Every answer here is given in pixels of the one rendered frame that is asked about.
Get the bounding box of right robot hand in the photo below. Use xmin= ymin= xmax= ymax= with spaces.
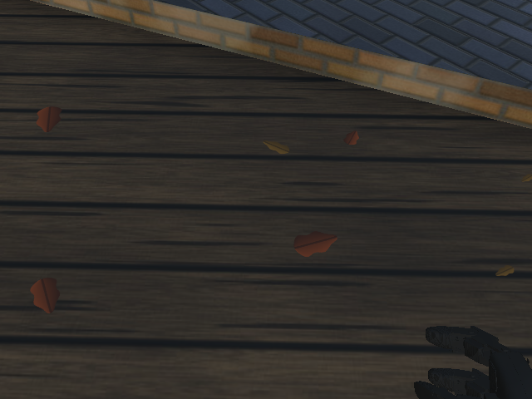
xmin=414 ymin=326 xmax=532 ymax=399

